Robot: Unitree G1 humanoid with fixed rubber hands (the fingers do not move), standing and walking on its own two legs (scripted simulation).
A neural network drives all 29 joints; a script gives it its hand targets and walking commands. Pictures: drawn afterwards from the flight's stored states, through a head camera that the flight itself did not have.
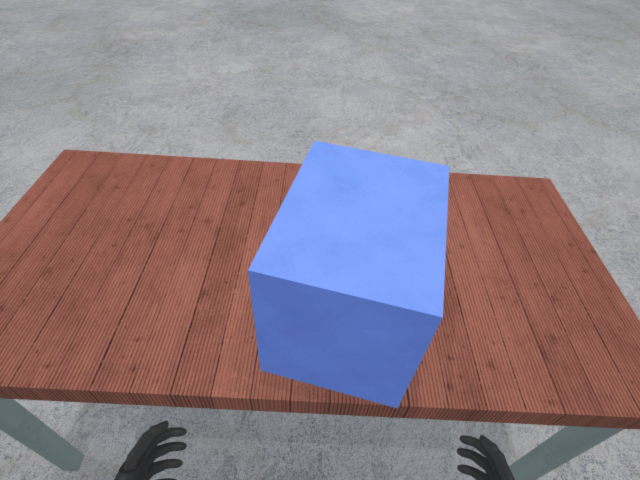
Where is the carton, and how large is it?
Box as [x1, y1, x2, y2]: [248, 141, 449, 407]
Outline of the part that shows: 314,141 248,269 260,369 397,407 442,317 449,166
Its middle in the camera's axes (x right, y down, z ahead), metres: +0.06 +0.05 +0.64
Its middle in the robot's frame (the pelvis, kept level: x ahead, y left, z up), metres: +0.45 -0.05 -0.01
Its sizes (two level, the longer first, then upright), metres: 0.298 0.227 0.258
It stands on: a table, 0.64 m high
